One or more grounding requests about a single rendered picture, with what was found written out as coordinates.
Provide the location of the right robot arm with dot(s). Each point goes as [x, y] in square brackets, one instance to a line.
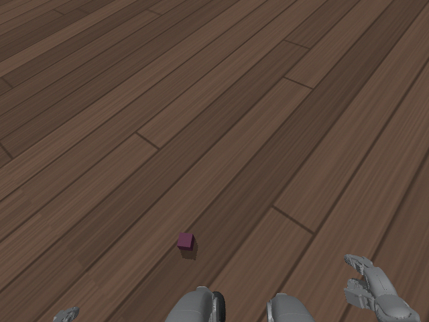
[391, 308]

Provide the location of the left robot hand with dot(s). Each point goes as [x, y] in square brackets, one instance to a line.
[66, 315]

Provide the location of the right robot hand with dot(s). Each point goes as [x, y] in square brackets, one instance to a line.
[363, 293]

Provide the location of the left robot foot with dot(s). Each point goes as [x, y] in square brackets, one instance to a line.
[221, 306]

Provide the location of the cube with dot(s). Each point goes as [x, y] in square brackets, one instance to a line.
[186, 241]

